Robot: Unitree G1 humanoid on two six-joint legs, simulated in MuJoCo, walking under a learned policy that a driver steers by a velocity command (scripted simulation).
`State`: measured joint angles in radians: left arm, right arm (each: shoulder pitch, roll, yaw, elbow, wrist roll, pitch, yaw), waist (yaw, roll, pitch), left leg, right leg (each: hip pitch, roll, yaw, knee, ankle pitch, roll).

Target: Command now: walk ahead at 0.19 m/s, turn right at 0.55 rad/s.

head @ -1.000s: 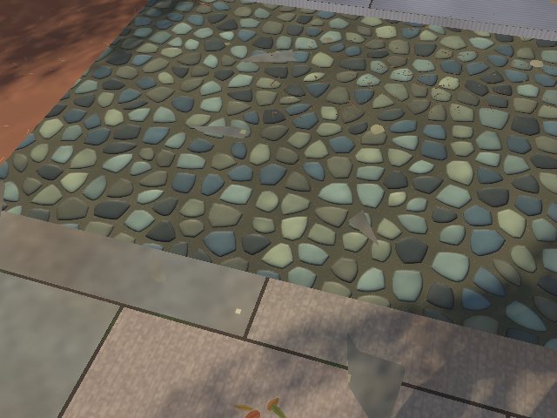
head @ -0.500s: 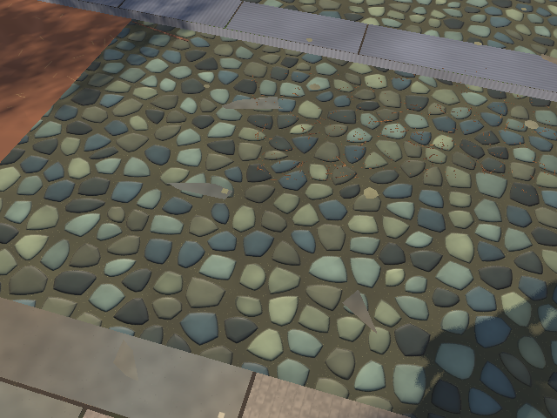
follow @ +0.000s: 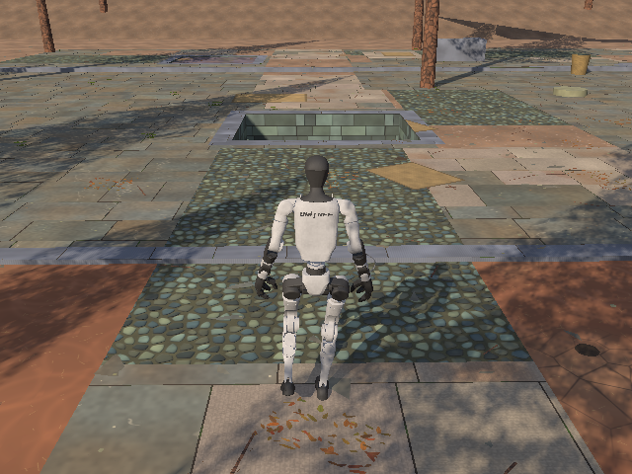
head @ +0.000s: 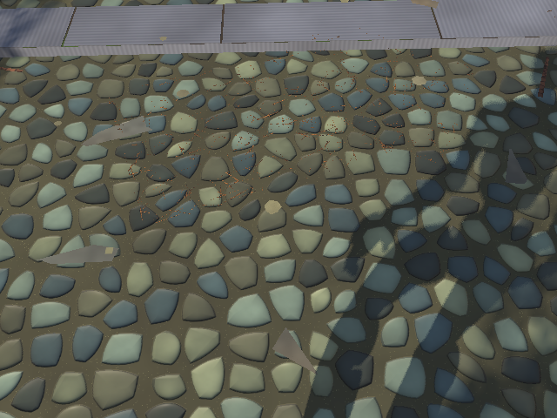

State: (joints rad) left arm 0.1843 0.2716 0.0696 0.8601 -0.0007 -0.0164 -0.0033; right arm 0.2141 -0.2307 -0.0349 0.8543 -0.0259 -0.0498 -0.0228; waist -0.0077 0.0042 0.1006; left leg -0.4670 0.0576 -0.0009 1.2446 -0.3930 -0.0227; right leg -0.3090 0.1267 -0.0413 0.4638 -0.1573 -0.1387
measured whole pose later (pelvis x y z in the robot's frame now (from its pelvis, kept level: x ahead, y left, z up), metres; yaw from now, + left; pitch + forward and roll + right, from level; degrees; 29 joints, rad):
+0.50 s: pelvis +0.10 +0.06 +0.00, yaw -14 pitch +0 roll -1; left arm 0.23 0.30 0.06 0.81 0.01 0.04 0.03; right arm 0.17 -0.25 -0.01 0.77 -0.01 0.00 -0.04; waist 0.02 -0.04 0.05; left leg -0.28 -0.03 -0.01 0.51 -0.22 0.04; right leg -0.28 0.16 0.17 0.75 -0.51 -0.04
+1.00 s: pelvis +0.09 +0.05 +0.01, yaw -14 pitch -2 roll +0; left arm 0.22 0.23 0.00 1.04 0.01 0.01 0.03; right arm 0.22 -0.25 -0.01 0.97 -0.01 0.02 -0.02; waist -0.02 0.01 0.03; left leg -0.19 -0.03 -0.01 0.38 -0.16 0.02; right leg -0.08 0.04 0.07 0.38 -0.25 -0.02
